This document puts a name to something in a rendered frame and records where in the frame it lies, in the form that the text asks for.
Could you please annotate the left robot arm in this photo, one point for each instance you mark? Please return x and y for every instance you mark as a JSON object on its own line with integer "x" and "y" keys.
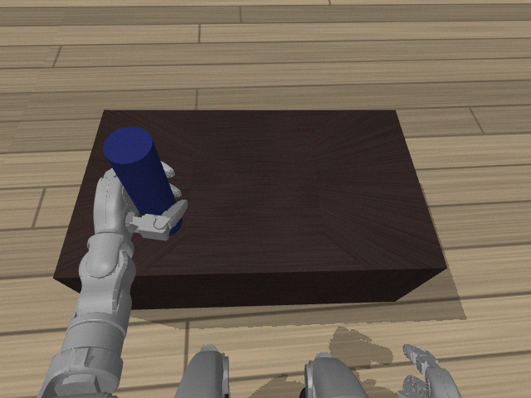
{"x": 89, "y": 363}

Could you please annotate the right robot hand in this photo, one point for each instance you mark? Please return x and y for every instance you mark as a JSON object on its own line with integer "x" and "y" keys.
{"x": 439, "y": 383}

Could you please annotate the left robot hand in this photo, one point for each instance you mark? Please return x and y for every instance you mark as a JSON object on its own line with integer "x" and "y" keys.
{"x": 114, "y": 211}

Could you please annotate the can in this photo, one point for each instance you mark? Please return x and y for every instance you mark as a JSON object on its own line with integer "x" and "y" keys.
{"x": 134, "y": 158}

